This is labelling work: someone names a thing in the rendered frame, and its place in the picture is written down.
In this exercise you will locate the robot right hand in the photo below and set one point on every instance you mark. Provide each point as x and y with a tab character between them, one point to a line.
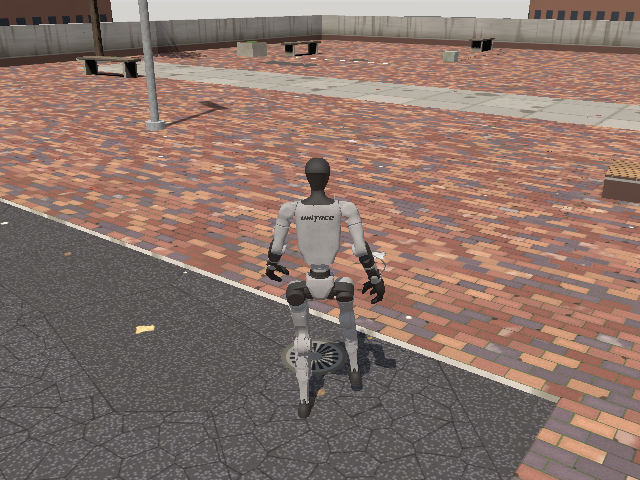
378	288

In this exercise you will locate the left robot upper arm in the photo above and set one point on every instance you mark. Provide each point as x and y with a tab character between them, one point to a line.
286	212

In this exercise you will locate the robot left hand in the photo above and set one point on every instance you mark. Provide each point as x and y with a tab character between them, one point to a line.
272	276

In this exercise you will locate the right robot upper arm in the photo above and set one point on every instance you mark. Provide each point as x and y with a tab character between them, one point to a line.
350	211

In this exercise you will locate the robot left thigh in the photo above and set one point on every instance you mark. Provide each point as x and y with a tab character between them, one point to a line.
299	308

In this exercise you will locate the robot right forearm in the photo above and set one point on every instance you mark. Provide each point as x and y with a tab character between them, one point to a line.
369	266

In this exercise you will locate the robot left forearm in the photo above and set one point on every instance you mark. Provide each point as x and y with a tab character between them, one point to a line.
273	259

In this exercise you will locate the right robot foot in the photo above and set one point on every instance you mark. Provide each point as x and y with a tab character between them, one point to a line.
355	377

